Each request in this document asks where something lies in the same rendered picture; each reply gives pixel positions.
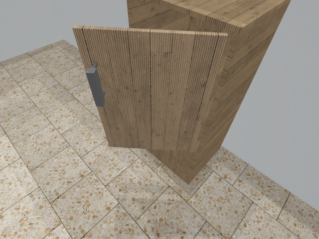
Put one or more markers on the handle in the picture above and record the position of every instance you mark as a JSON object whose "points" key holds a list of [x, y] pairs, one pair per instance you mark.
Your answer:
{"points": [[95, 85]]}

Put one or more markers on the cupboard door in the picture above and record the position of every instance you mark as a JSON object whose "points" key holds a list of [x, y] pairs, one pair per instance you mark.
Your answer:
{"points": [[157, 83]]}

